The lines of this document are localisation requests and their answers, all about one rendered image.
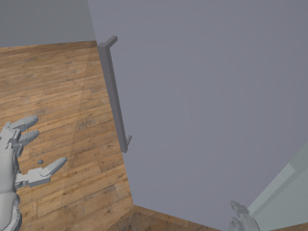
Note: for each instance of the right robot hand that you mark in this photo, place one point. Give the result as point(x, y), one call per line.
point(246, 222)

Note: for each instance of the left robot forearm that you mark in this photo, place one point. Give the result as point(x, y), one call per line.
point(10, 216)

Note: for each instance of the handle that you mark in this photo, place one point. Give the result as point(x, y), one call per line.
point(105, 57)

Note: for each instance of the fridge door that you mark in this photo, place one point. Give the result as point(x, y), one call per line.
point(214, 94)

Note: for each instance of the left robot hand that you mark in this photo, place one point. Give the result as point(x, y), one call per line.
point(11, 146)

